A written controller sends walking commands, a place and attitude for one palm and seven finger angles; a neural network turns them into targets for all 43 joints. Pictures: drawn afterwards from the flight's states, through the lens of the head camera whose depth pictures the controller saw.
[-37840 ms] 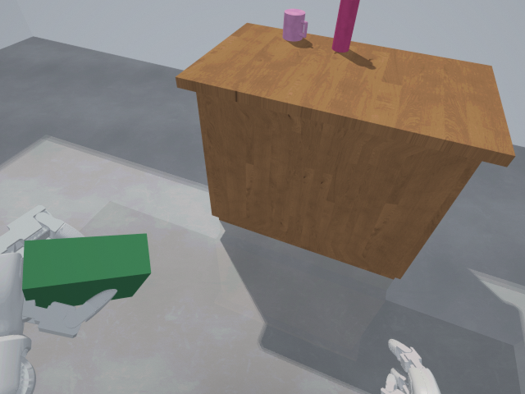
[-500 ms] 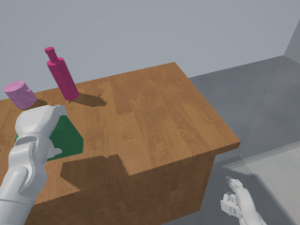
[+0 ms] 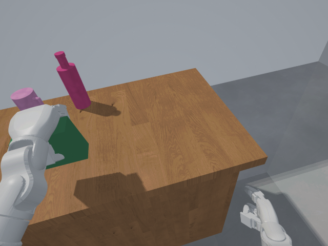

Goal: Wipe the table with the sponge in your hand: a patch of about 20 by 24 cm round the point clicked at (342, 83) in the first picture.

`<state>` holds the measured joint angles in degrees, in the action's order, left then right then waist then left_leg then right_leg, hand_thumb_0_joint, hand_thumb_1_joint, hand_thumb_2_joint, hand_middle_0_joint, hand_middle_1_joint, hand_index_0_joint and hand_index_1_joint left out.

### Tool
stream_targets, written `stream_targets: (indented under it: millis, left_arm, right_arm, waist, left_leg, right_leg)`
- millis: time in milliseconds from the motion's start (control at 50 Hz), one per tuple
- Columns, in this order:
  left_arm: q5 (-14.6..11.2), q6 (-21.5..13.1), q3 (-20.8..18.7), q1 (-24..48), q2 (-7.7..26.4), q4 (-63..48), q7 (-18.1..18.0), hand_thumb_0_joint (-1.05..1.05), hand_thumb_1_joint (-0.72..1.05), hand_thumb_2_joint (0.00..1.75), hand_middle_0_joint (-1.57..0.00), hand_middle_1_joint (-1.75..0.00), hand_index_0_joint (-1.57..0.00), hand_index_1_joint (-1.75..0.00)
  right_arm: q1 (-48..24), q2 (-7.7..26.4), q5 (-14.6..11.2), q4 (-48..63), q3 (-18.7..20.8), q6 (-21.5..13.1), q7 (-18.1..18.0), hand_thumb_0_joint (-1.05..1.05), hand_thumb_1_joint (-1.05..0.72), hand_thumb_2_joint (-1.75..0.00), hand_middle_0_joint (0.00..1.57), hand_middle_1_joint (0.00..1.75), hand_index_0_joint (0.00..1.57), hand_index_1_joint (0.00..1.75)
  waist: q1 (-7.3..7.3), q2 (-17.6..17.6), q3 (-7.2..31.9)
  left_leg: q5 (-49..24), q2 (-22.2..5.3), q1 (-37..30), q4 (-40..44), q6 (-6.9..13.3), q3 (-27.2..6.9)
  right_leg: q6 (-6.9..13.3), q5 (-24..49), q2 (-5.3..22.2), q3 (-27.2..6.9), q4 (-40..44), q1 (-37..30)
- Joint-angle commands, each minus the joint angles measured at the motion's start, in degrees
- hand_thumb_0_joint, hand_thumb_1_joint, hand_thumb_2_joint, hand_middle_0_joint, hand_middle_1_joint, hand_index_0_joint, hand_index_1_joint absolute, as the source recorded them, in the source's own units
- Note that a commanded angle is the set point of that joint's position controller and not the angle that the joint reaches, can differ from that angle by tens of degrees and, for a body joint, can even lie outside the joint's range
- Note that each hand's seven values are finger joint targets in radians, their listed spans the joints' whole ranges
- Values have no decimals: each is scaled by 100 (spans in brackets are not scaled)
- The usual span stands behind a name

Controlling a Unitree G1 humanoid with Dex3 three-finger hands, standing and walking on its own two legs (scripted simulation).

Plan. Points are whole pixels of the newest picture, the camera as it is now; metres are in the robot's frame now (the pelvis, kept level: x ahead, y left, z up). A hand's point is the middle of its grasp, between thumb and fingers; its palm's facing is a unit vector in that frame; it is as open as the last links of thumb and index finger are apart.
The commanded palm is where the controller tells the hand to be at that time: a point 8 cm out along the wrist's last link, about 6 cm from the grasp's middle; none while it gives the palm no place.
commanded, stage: lift the sponge slowly off the table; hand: left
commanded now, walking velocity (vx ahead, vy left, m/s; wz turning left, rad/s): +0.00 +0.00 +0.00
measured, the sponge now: (57, 148) +0.26 +0.31 +0.13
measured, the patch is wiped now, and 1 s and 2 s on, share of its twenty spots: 0.95 0.95 0.95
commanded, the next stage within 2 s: bring the sponge back beside the body in 0.14 s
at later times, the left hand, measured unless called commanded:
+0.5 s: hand (49, 140) +0.25 +0.30 +0.18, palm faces +0.15 -0.05 -0.99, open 9.1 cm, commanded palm +0.21 +0.30 +0.24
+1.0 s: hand (46, 152) +0.22 +0.29 +0.18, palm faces +0.18 -0.09 -0.98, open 9.1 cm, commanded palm +0.18 +0.29 +0.24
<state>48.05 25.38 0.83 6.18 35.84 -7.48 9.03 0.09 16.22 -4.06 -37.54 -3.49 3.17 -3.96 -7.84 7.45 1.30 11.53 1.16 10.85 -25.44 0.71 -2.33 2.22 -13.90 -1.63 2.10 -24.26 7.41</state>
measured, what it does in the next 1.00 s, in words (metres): stands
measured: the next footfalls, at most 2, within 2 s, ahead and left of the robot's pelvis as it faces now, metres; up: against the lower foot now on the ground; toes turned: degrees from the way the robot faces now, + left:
none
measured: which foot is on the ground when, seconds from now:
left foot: down 0.00-1.00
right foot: down 0.00-1.00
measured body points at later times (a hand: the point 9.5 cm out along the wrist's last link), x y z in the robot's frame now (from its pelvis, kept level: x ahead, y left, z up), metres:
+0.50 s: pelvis +0.00 +0.01 +0.00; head -0.02 -0.04 +0.45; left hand +0.24 +0.30 +0.23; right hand +0.25 -0.19 -0.08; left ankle +0.03 +0.11 -0.74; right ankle +0.00 -0.10 -0.74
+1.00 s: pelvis -0.01 +0.00 +0.00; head -0.04 -0.05 +0.44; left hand +0.21 +0.29 +0.23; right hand +0.25 -0.19 -0.07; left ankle +0.03 +0.11 -0.74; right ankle +0.00 -0.10 -0.74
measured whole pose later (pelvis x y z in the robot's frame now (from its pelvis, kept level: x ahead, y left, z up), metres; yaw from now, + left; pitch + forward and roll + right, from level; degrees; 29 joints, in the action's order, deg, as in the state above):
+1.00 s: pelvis -0.01 +0.00 +0.00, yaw -1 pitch -4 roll +0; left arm 44.9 28.9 -1.4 -4.8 35.1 -20.3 6.9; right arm 0.2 15.8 -3.8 -36.1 -4.2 3.3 -3.5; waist -8.2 7.7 2.0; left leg 11.6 0.6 11.4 -26.6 0.6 -1.4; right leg 2.2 -13.6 -2.1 1.0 -25.5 8.4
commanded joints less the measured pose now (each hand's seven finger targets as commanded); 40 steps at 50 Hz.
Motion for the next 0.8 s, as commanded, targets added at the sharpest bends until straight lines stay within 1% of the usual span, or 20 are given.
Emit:
stream_targets:
  millis: [0,20,40,60,120,240,320,340,360,400,440,520,540,560,640,700,720,740,760,780]
  left_arm:
    - [243,-57,-1074,2154,1732,-908,-199,0,10,130,-120,-160,-120,-160]
    - [238,-49,-1018,2202,1688,-929,-171,0,10,130,-120,-160,-120,-160]
    - [217,-13,-1032,2232,1689,-883,-151,0,10,130,-120,-160,-120,-160]
    - [242,17,-919,2223,1585,-667,-117,0,10,130,-120,-160,-120,-160]
    - [225,61,-894,2002,1542,-617,-42,0,10,130,-120,-160,-120,-160]
    - [192,-29,-1313,1688,1851,-1304,-66,0,10,130,-120,-160,-120,-160]
    - [90,-67,-1274,1135,1608,-1709,-191,0,10,130,-120,-160,-120,-160]
    - [86,-44,-1405,1131,1724,-1866,-238,0,10,130,-120,-160,-120,-160]
    - [95,-8,-1256,1145,1569,-1816,-275,0,10,130,-120,-160,-120,-160]
    - [63,87,-1311,1070,1621,-1622,-335,0,10,130,-120,-160,-120,-160]
    - [57,119,-1239,1338,1574,-1798,-373,0,10,130,-120,-160,-120,-160]
    - [85,126,-979,1344,1365,-1807,-358,0,10,130,-120,-160,-120,-160]
    - [70,129,-921,1398,1313,-1988,-353,0,10,130,-120,-160,-120,-160]
    - [69,114,-808,1339,1187,-1951,-345,0,10,130,-120,-160,-120,-160]
    - [101,124,-1032,1224,1381,-2035,-389,0,10,130,-120,-160,-120,-160]
    - [77,164,-1072,885,1349,-1959,-434,0,10,130,-120,-160,-120,-160]
    - [89,161,-1210,899,1484,-2052,-465,0,10,130,-120,-160,-120,-160]
    - [76,191,-1293,907,1554,-2154,-491,0,10,130,-120,-160,-120,-160]
    - [21,225,-1107,765,1313,-2071,-479,0,10,130,-120,-160,-120,-160]
    - [2,211,-1196,722,1387,-2126,-499,0,10,130,-120,-160,-120,-160]
  right_arm:
    - [-1303,516,-7,994,162,-368,-79,0,-90,-90,20,30,20,30]
    - [-1302,497,-15,1000,160,-346,-70,0,-90,-90,20,30,20,30]
    - [-1388,493,-38,1028,128,-382,-62,0,-90,-90,20,30,20,30]
    - [-1299,495,-25,998,120,-361,-68,0,-90,-90,20,30,20,30]
    - [-1285,511,-25,1019,139,-307,-27,0,-90,-90,20,30,20,30]
    - [-1381,493,-3,1171,130,-292,54,0,-90,-90,20,30,20,30]
    - [-1278,452,22,1203,168,-289,101,0,-90,-90,20,30,20,30]
    - [-1380,454,6,1226,154,-314,110,0,-90,-90,20,30,20,30]
    - [-1317,445,22,1235,149,-312,95,0,-90,-90,20,30,20,30]
    - [-1297,488,16,1162,170,-279,75,0,-90,-90,20,30,20,30]
    - [-1474,462,-22,1195,146,-323,35,0,-90,-90,20,30,20,30]
    - [-1389,459,-20,1133,165,-349,0,0,-90,-90,20,30,20,30]
    - [-1566,421,-47,1196,124,-411,-15,0,-90,-90,20,30,20,30]
    - [-1449,403,-14,1197,128,-426,-31,0,-90,-90,20,30,20,30]
    - [-1560,415,-9,1170,100,-433,-20,0,-90,-90,20,30,20,30]
    - [-1450,417,39,1154,116,-375,-7,0,-90,-90,20,30,20,30]
    - [-1464,421,31,1129,122,-355,8,0,-90,-90,20,30,20,30]
    - [-1588,427,8,1157,95,-372,19,0,-90,-90,20,30,20,30]
    - [-1515,390,25,1205,82,-348,19,0,-90,-90,20,30,20,30]
    - [-1503,396,3,1166,99,-363,34,0,-90,-90,20,30,20,30]
  waist:
    - [91,-258,1237]
    - [102,-291,1238]
    - [94,-92,1206]
    - [105,-212,1155]
    - [92,-385,1202]
    - [-25,-181,1462]
    - [-42,-187,1425]
    - [-67,-63,1384]
    - [-59,-149,1330]
    - [-39,-364,1107]
    - [-21,-293,1054]
    - [31,-228,1111]
    - [13,14,1106]
    - [8,-101,1124]
    - [-38,-173,1071]
    - [-86,-252,1109]
    - [-79,-266,1164]
    - [-100,-111,1101]
    - [-103,-161,1057]
    - [-89,-190,1128]
  left_leg:
    - [-1031,83,-452,201,178,-255]
    - [-1022,83,-447,216,174,-259]
    - [-926,60,-424,253,157,-280]
    - [-885,55,-332,263,150,-266]
    - [-943,48,-307,227,159,-245]
    - [-1235,39,-340,173,166,-296]
    - [-1394,24,-380,108,154,-268]
    - [-1325,15,-382,168,154,-321]
    - [-1294,13,-323,149,146,-284]
    - [-1057,8,-270,199,137,-297]
    - [-883,4,-333,246,146,-324]
    - [-817,-3,-410,286,142,-337]
    - [-716,-9,-453,324,156,-357]
    - [-756,-6,-418,284,151,-337]
    - [-629,-37,-404,384,149,-396]
    - [-783,-20,-355,313,132,-337]
    - [-820,-19,-345,302,118,-342]
    - [-782,-22,-343,333,122,-368]
    - [-740,-25,-267,326,117,-325]
    - [-816,-19,-319,271,104,-334]
  right_leg:
    - [249,1037,131,-634,426,-182]
    - [232,1023,137,-609,425,-173]
    - [284,870,100,-677,433,-119]
    - [262,803,113,-545,419,-117]
    - [218,973,148,-554,395,-142]
    - [286,1277,105,-644,229,-332]
    - [240,1440,147,-563,192,-313]
    - [286,1274,78,-624,206,-268]
    - [274,1231,114,-548,182,-262]
    - [238,987,104,-595,292,-129]
    - [273,711,60,-691,348,-9]
    - [232,616,87,-562,375,0]
    - [283,486,40,-649,382,33]
    - [273,529,74,-548,348,-7]
    - [294,407,7,-669,389,-2]
    - [268,570,54,-597,375,-78]
    - [263,609,67,-663,355,-111]
    - [316,525,0,-771,363,-79]
    - [289,509,37,-593,346,-99]
    - [267,579,53,-682,347,-80]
